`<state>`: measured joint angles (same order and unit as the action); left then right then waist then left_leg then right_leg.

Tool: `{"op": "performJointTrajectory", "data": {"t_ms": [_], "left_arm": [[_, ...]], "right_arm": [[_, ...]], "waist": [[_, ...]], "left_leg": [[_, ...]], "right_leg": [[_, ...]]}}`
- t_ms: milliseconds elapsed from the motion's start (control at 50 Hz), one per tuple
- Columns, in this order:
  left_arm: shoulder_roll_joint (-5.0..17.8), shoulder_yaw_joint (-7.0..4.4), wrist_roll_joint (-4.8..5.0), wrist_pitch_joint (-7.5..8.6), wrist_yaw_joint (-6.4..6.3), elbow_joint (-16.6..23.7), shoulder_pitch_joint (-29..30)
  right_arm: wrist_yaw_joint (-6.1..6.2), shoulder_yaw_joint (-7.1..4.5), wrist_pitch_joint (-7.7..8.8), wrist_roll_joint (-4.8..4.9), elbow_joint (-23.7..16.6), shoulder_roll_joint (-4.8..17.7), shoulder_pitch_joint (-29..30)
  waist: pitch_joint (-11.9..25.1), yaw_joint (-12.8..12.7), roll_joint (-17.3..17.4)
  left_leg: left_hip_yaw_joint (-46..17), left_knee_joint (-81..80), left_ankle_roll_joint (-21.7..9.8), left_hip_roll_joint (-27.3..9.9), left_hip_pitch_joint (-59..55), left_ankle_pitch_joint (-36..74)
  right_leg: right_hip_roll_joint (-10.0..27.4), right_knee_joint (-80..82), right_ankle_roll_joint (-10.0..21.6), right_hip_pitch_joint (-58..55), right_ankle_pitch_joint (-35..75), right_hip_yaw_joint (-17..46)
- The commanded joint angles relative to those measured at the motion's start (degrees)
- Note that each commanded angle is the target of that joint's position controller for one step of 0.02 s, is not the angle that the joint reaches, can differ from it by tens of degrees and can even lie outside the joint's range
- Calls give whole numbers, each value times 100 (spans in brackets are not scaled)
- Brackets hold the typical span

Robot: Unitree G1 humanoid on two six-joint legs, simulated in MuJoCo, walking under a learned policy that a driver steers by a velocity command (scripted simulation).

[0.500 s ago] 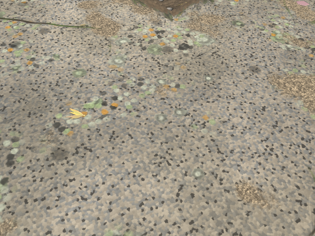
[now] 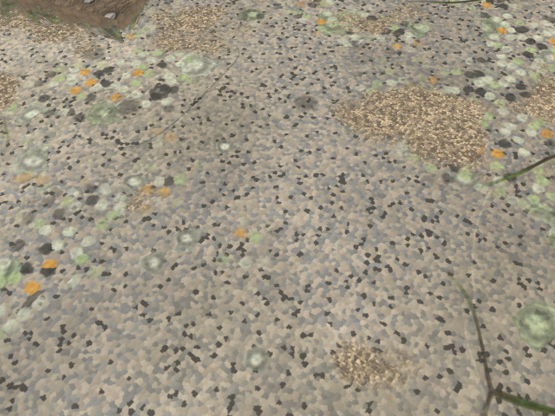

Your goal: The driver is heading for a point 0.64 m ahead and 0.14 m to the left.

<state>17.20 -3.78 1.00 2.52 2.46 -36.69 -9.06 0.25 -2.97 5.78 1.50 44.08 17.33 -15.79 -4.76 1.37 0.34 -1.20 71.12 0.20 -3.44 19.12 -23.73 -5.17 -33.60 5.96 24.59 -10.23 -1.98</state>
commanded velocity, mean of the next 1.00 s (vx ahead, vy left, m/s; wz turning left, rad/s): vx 0.12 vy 0.00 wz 0.32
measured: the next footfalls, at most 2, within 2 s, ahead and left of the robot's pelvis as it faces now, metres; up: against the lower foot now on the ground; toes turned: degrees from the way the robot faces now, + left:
left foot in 0.38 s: +0.33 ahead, +0.14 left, +0.00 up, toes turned +7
right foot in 0.80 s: +0.35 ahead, -0.09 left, +0.00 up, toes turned +26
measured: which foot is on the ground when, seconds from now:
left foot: up 0.00-0.36, down 0.38-0.80, up 0.82-1.00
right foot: down 0.00-0.40, up 0.42-0.78, down 0.80-1.00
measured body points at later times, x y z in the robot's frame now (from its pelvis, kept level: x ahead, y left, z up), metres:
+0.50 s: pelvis +0.20 +0.04 +0.01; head +0.25 +0.06 +0.45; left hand +0.32 +0.33 -0.10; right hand +0.39 -0.21 -0.08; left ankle +0.29 +0.13 -0.72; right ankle +0.13 -0.09 -0.63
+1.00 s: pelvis +0.26 -0.01 +0.02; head +0.29 -0.02 +0.47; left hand +0.25 +0.29 -0.07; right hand +0.52 -0.21 -0.08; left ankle +0.18 +0.12 -0.65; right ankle +0.31 -0.11 -0.72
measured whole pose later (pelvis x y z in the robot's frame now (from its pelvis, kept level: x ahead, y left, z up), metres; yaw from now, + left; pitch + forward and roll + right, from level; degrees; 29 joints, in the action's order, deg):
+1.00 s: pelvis +0.26 -0.01 +0.02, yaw +24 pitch +1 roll +2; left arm 14.4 -2.8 -0.6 0.4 -1.4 -42.4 -12.2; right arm 1.9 -5.2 -2.9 0.4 36.3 19.2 -10.8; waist -1.4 -1.5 2.5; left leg -8.5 60.9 4.5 5.6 28.1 -25.2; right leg 0.7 -27.1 0.8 15.4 -13.1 2.0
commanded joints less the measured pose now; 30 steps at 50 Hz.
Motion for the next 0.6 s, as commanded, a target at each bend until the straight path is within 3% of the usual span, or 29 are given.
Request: {"op": "performJointTrajectory", "data": {"t_ms": [20, 60, 100, 160, 200, 260, 300, 340, 360, 380, 400, 420, 440, 460, 480, 500, 540, 600], "left_arm": [[476, -116, -139, 176, -52, 309, -192], [521, -113, -159, 262, -68, 144, -132], [610, -120, -165, 317, -109, -57, -180], [528, -68, -201, 274, -207, -202, -82], [559, -59, -229, 233, -260, -315, -215], [715, -104, -201, 105, -313, -457, -262], [749, -131, -141, -26, -363, -497, -238], [773, -157, -55, -157, -441, -464, -145], [762, -161, -20, -212, -489, -421, -57], [717, -145, -38, -224, -522, -390, -148], [559, -75, -242, -163, -512, -182, -263], [236, 43, -275, -121, -411, -91, -558], [655, -23, -176, -103, -315, -247, -581], [694, -36, -57, -143, -290, -156, -234], [605, -29, -89, -202, -322, -163, -75], [643, -62, -138, -277, -385, -130, 44], [434, -23, -120, -353, -396, -146, -66], [362, -1, -120, -328, -457, -231, -143]], "right_arm": [[9, -167, 101, -67, -431, 777, -95], [22, -149, -60, -117, -280, 649, -360], [58, -106, -157, -142, -286, 488, -259], [26, -33, -159, -129, -339, 302, 98], [-48, 2, -124, -102, -430, 217, 482], [-168, -53, -120, -64, -608, 360, 692], [-260, -107, -129, -107, -757, 468, 760], [-341, -161, -145, -151, -832, 538, 562], [-349, -222, -140, -154, -779, 618, 183], [-299, -337, -119, -172, -710, 887, -308], [-192, -449, -140, -227, -792, 1397, -632], [-133, -409, -179, -356, -895, 1436, -527], [-133, -315, -227, -259, -1042, 1040, -383], [-101, -274, -287, -188, -1139, 854, -12], [-81, -252, -365, -106, -1166, 759, 211], [-41, -224, -429, -57, -1215, 693, 401], [-7, -271, -540, -151, -1286, 795, 575], [98, -356, -601, -166, -1304, 939, 495]], "waist": [[807, -58, -156], [792, 86, -160], [664, 92, -205], [607, -34, -337], [626, -278, -317], [610, -378, -364], [563, -368, -398], [629, -232, -456], [781, -20, -413], [1109, 212, -65], [1674, 194, 922], [2378, -100, 1858], [2687, 121, 898], [2160, 68, 497], [1573, -37, -58], [1268, -126, -82], [1032, -285, 411], [1272, -210, 657]], "left_leg": [[-362, -106, -22, -552, 1660, 620], [-218, -386, 153, -541, 1209, 654], [-115, -872, 274, -454, 1226, 1081], [-13, -2170, 272, -319, 1040, 2308], [30, -2935, 227, -179, 914, 3043], [3, -3385, 137, -89, 1149, 2905], [71, -3535, 12, -21, 1408, 2231], [243, -3694, -153, 151, 1283, 1595], [349, -4039, -288, 328, 806, 1703], [133, -4547, -517, 341, -80, 3117], [-1393, -4338, -1100, -740, -1489, 5870], [-3605, -4608, -2412, -1905, -2815, 6529], [-3282, -4721, -2254, -1736, -2742, 5674], [-2641, -4733, -1968, -1455, -2267, 4750], [-2238, -4927, -1683, -1171, -1563, 3938], [-2062, -5101, -1516, -977, -983, 3248], [-1831, -5312, -1365, -566, -292, 2733], [-1836, -5251, -1376, -496, -334, 2578]], "right_leg": [[1708, 1896, 1051, -1813, 1234, 2253], [1670, 1974, 1070, -1286, 2948, 1579], [1532, 2037, 949, -1075, 3834, 914], [1149, 2074, 599, -1076, 3789, 92], [1195, 2068, 472, -1333, 3551, -69], [1534, 1853, 500, -1992, 3458, -2], [1740, 1460, 501, -2402, 3619, 83], [1822, 803, 407, -2576, 4046, 126], [1692, 176, 265, -2484, 4296, 22], [1318, -837, -59, -2188, 3914, -212], [656, -2584, -461, -906, 1506, -431], [-432, -4258, -794, 873, -2810, 205], [33, -4671, -756, 966, -2653, 1047], [230, -4682, -752, 1179, -2300, 965], [425, -4204, -771, 1278, -2013, 854], [569, -3645, -799, 1121, -1774, 834], [430, -2774, -911, 565, -1497, 604], [363, -1927, -1066, 268, -1264, 638]]}}
Velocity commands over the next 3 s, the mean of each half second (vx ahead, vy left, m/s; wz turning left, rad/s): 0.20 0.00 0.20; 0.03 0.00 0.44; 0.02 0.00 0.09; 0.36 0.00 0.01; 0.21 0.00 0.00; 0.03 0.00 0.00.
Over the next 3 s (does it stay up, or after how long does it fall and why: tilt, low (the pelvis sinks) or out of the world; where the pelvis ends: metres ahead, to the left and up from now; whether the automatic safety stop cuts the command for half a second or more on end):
stays up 0.61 0.18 0.02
